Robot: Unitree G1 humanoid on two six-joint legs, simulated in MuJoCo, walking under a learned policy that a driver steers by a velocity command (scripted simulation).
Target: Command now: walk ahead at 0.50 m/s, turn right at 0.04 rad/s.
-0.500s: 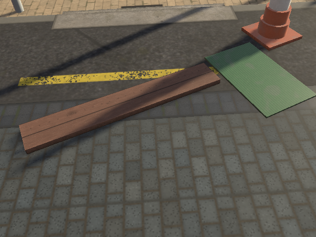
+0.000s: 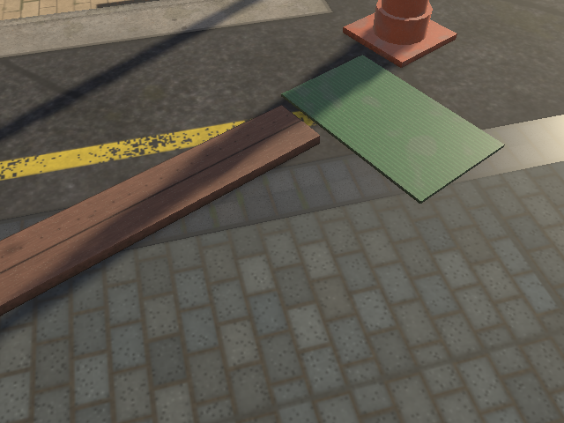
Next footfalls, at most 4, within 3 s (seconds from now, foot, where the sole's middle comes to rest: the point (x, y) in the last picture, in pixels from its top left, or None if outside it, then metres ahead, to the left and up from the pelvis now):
0.20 right None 0.31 -0.16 -0.91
0.66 left None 0.56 0.03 -0.91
1.16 right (284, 323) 0.84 -0.05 -0.91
1.52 left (235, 383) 0.67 0.10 -0.91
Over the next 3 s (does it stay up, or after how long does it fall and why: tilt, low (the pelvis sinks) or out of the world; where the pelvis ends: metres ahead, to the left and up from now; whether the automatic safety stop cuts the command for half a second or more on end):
stays up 0.81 0.01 -0.15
